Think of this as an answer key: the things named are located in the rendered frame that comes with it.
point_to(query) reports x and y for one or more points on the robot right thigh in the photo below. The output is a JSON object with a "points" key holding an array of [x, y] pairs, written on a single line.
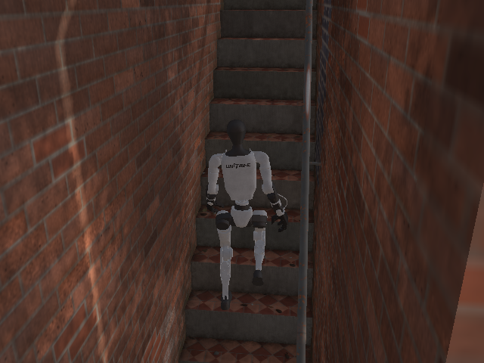
{"points": [[259, 221]]}

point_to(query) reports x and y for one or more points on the robot left upper arm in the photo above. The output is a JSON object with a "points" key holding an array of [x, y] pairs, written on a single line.
{"points": [[213, 173]]}

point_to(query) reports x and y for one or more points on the right robot hand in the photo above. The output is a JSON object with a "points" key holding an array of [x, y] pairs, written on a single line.
{"points": [[283, 221]]}

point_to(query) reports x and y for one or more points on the robot right upper arm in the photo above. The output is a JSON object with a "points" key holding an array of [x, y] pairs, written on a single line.
{"points": [[265, 170]]}

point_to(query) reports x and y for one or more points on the robot left forearm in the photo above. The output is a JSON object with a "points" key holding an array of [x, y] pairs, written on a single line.
{"points": [[210, 198]]}

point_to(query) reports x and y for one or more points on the robot left shin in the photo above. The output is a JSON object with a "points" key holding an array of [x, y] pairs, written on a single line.
{"points": [[225, 274]]}

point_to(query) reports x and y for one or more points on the left robot hand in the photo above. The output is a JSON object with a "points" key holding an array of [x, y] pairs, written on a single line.
{"points": [[217, 203]]}

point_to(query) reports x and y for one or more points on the robot right forearm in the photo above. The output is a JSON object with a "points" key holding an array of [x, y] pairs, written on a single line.
{"points": [[275, 201]]}

